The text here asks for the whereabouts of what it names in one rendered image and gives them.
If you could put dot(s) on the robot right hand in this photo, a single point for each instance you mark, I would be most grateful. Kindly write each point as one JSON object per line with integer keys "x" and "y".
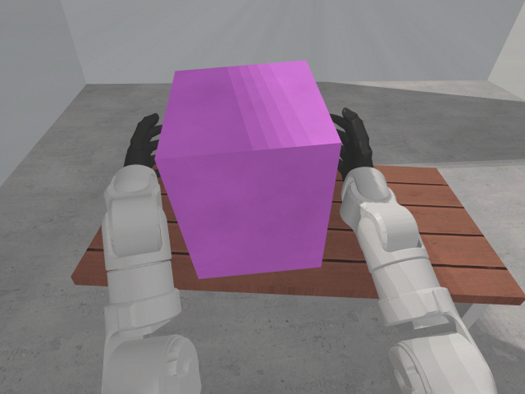
{"x": 355, "y": 151}

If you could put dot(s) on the left robot forearm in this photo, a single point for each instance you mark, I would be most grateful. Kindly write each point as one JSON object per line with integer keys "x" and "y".
{"x": 141, "y": 289}

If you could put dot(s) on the table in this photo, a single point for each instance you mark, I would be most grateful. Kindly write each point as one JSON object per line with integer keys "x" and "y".
{"x": 463, "y": 260}

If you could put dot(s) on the left robot upper arm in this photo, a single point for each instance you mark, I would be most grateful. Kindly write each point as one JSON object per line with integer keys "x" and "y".
{"x": 156, "y": 365}

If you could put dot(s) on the carton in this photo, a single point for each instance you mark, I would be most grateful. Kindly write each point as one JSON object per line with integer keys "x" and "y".
{"x": 248, "y": 156}

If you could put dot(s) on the right robot upper arm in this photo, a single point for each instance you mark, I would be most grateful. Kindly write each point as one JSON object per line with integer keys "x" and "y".
{"x": 445, "y": 363}

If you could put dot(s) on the right robot forearm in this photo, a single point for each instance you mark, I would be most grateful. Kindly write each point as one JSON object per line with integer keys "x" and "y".
{"x": 410, "y": 295}

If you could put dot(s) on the robot left hand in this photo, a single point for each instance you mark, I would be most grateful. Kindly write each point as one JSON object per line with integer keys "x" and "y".
{"x": 140, "y": 145}

